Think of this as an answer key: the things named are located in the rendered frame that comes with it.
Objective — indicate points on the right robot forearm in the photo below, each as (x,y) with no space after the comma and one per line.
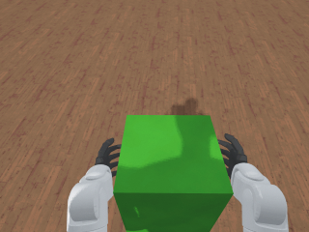
(263,205)

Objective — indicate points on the left robot forearm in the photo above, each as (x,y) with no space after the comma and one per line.
(88,201)

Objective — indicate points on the robot left hand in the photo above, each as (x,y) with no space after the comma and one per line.
(103,155)

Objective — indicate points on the robot right hand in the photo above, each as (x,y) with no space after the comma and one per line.
(235,154)

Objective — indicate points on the carton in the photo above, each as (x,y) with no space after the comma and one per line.
(171,176)

